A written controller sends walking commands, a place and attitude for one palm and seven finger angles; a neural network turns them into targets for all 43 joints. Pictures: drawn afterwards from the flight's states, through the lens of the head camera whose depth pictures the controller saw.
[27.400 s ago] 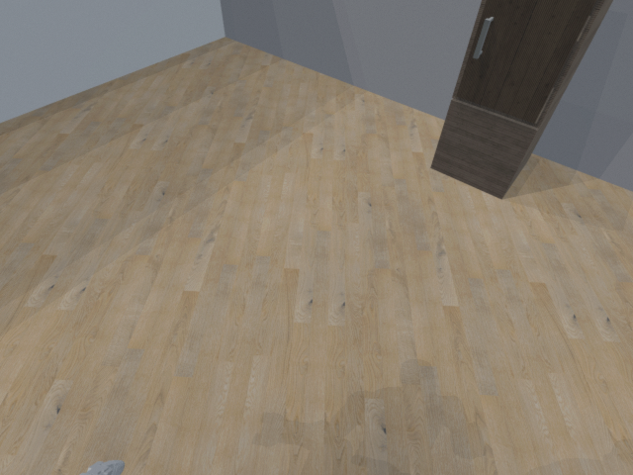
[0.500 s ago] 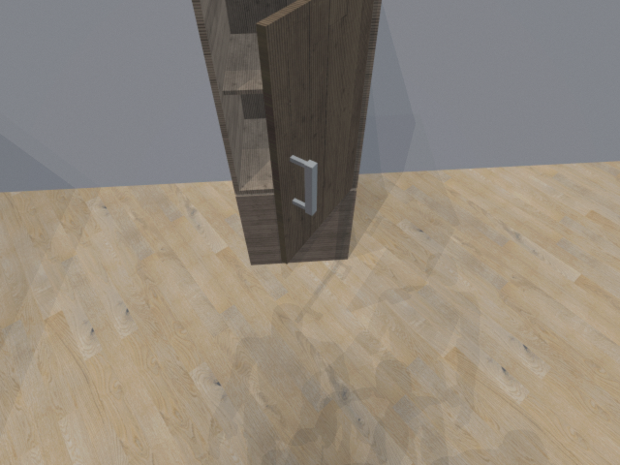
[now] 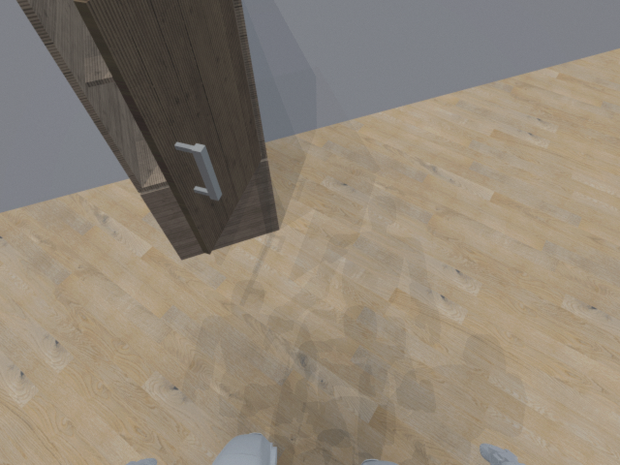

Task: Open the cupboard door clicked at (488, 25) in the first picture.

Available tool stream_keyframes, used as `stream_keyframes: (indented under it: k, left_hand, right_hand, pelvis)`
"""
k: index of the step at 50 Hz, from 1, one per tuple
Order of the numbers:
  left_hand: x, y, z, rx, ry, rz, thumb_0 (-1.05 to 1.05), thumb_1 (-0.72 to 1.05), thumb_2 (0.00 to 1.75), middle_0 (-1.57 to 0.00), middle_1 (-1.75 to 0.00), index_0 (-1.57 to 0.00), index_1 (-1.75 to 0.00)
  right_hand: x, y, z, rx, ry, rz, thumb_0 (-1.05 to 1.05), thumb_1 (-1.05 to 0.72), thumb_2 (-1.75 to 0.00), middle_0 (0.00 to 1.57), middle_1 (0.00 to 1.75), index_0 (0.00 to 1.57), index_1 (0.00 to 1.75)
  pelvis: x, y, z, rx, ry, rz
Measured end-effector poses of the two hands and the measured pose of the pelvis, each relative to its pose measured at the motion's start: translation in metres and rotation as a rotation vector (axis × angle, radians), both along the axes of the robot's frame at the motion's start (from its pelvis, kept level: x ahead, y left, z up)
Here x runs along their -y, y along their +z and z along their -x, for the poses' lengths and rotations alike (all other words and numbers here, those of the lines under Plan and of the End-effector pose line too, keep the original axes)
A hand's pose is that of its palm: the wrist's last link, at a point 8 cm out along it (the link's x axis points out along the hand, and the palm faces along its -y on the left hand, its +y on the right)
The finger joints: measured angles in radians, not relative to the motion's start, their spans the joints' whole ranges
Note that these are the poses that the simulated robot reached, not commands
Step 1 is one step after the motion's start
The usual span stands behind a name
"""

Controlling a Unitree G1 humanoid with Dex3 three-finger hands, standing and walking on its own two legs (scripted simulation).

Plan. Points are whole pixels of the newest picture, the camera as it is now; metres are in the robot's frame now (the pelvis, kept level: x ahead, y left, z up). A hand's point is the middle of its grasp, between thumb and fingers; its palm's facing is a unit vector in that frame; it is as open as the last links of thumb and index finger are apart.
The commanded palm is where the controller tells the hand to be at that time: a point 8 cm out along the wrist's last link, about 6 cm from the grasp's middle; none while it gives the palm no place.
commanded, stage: walk to a spot facing it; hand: left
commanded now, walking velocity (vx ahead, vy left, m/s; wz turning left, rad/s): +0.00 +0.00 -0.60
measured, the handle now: (199, 172) +0.60 +0.27 -0.08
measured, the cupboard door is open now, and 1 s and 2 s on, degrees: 52 52 52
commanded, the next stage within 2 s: none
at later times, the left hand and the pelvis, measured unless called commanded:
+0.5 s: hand (222, 430) +0.17 +0.15 -0.16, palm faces -0.28 -0.92 -0.28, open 7.4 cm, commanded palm none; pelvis +0.02 -0.03 +0.00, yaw -17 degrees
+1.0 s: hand (362, 304) +0.38 -0.05 -0.16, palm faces -0.66 -0.73 -0.17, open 7.4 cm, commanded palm none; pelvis +0.14 -0.11 +0.00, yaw -37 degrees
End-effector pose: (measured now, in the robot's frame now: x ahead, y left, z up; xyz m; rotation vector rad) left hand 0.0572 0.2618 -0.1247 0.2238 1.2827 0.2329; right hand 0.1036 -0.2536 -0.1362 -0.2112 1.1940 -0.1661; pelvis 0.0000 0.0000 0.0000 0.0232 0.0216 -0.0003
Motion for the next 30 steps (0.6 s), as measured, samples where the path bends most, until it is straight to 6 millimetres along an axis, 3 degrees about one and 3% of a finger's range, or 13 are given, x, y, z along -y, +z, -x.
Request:
stream_keyframes:
  k: [4, 7, 14, 19, 24, 30]
  left_hand:
    - [0.002, -0.008, -0.011, -0.017, -0.048, 0.038, 0.00, 0.91, 0.90, -0.20, -0.29, -0.20, -0.30]
    - [0.001, -0.019, -0.027, -0.008, -0.080, 0.067, 0.00, 0.91, 0.90, -0.20, -0.29, -0.20, -0.30]
    - [0.020, -0.007, -0.077, 0.052, -0.175, 0.087, 0.01, 0.91, 0.90, -0.20, -0.29, -0.20, -0.30]
    - [0.044, -0.008, -0.112, 0.100, -0.292, 0.045, 0.00, 0.91, 0.90, -0.20, -0.29, -0.20, -0.30]
    - [0.060, -0.003, -0.119, 0.057, -0.350, 0.014, 0.00, 0.91, 0.90, -0.20, -0.29, -0.20, -0.30]
    - [0.071, -0.006, -0.126, 0.001, -0.405, 0.053, 0.00, 0.91, 0.90, -0.20, -0.29, -0.20, -0.30]
  right_hand:
    - [-0.002, 0.016, -0.014, 0.093, -0.036, 0.020, 0.01, -0.90, -0.90, 0.20, 0.30, 0.20, 0.30]
    - [-0.002, 0.017, -0.010, 0.128, -0.045, 0.052, 0.01, -0.90, -0.90, 0.20, 0.30, 0.20, 0.30]
    - [0.007, 0.016, 0.043, -0.012, -0.086, 0.044, 0.01, -0.90, -0.90, 0.20, 0.30, 0.20, 0.30]
    - [0.032, -0.006, 0.083, -0.071, -0.206, 0.012, 0.01, -0.90, -0.90, 0.20, 0.30, 0.21, 0.30]
    - [0.050, -0.004, 0.101, -0.100, -0.311, 0.027, 0.01, -0.90, -0.90, 0.20, 0.30, 0.20, 0.30]
    - [0.050, 0.015, 0.091, -0.031, -0.370, 0.030, 0.01, -0.90, -0.90, 0.20, 0.30, 0.20, 0.30]
  pelvis:
    - [-0.006, 0.001, -0.004, -0.008, -0.059, 0.004]
    - [-0.011, -0.007, -0.007, -0.016, -0.090, 0.033]
    - [0.003, 0.003, -0.012, -0.014, -0.156, 0.047]
    - [0.024, -0.012, -0.017, -0.013, -0.224, 0.024]
    - [0.029, -0.006, -0.019, 0.000, -0.289, 0.022]
    - [0.029, 0.002, -0.036, -0.005, -0.369, 0.009]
